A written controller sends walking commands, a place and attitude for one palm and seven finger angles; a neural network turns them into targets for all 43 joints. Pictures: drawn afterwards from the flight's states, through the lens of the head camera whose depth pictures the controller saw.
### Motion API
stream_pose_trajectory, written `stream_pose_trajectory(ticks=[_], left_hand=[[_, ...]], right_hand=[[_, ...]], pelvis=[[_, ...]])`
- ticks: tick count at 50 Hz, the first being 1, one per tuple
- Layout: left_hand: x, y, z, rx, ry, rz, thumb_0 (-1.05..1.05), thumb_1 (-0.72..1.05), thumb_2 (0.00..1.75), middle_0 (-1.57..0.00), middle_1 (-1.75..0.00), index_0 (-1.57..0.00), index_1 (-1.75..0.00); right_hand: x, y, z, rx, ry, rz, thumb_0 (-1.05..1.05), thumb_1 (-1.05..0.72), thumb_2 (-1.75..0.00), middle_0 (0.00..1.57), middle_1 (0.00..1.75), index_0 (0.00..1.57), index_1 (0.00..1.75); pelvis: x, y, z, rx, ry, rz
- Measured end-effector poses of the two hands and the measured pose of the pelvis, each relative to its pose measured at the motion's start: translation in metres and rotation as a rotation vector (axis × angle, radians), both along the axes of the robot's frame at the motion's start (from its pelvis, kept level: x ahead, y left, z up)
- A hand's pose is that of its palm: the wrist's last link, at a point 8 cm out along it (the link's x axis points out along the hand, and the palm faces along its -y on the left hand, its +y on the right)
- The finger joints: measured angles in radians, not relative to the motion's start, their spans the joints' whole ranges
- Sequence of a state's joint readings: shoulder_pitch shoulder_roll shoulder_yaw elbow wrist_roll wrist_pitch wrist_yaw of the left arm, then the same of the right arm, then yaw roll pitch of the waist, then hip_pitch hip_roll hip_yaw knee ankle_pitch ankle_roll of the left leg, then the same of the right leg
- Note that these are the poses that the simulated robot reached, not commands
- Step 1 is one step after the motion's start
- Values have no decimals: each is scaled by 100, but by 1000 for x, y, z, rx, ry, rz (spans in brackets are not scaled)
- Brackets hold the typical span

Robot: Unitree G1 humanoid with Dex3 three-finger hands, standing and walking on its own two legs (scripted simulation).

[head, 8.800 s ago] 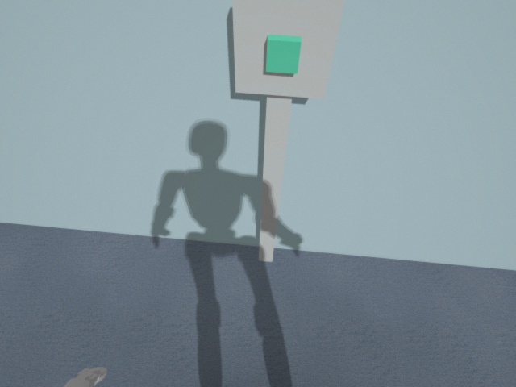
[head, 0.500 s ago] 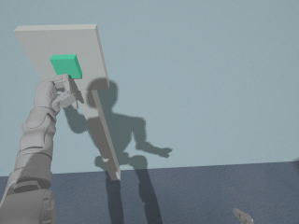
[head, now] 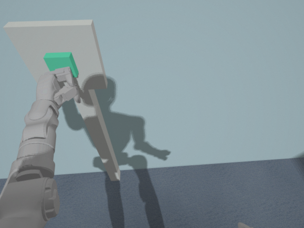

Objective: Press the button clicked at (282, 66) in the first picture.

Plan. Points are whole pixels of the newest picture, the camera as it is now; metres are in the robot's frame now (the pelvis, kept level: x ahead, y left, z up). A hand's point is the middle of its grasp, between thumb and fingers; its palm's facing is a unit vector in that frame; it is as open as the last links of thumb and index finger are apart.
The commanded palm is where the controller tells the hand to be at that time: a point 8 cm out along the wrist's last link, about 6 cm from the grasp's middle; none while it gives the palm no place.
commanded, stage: press the button with the knuckle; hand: left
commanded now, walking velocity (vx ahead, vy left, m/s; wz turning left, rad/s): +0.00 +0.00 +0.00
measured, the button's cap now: (62, 64) +0.49 +0.25 +0.18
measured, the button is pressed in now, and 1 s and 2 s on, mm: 0 12 0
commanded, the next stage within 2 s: hold the button down briefly in 0.78 s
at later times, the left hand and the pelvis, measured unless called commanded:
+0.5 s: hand (73, 86) +0.44 +0.22 +0.15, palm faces +0.09 -1.00 -0.01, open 3.0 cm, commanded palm +0.43 +0.26 +0.15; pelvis -0.01 +0.01 +0.00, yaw +0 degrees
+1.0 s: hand (73, 84) +0.45 +0.22 +0.15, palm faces +0.09 -1.00 -0.02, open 3.0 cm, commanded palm +0.46 +0.26 +0.15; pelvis -0.04 +0.01 -0.01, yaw +1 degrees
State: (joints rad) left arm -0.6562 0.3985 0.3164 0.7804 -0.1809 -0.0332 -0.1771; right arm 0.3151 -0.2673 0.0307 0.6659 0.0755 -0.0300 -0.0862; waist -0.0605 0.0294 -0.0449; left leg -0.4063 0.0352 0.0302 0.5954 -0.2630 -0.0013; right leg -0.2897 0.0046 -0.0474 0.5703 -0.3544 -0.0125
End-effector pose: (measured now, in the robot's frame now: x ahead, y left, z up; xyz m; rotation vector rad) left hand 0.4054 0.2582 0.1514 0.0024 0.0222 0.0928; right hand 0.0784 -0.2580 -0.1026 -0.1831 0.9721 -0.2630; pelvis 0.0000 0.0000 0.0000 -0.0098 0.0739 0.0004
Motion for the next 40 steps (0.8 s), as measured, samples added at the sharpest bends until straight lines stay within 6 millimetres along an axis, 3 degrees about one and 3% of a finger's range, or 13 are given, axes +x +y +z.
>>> stream_pose_trajectory(ticks=[24, 40], left_hand=[[13, 9, -2, 2, 2, -4, 1, 80, 91, -130, -150, -131, -150], [21, 10, -1, 15, 8, -3, 1, 78, 94, -130, -150, -134, -150]], right_hand=[[-37, -2, -3, -29, 74, -15, 1, -90, -90, 20, 30, 21, 30], [-87, -4, -8, -48, 162, -29, 1, -90, -90, 21, 30, 21, 30]], pelvis=[[-13, 5, -4, -13, 26, 6], [-30, 5, -8, -23, 57, 15]])
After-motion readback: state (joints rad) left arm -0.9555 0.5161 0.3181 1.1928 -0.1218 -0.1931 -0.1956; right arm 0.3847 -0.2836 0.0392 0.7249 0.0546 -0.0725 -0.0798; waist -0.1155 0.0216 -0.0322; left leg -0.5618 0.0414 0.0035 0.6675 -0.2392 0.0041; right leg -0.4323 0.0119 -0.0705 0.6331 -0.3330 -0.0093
